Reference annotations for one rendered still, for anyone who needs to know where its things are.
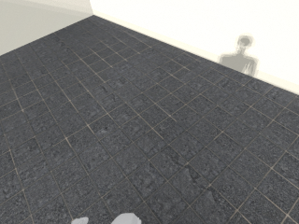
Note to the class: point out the robot left thigh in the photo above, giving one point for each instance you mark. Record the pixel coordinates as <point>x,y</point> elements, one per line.
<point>127,218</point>

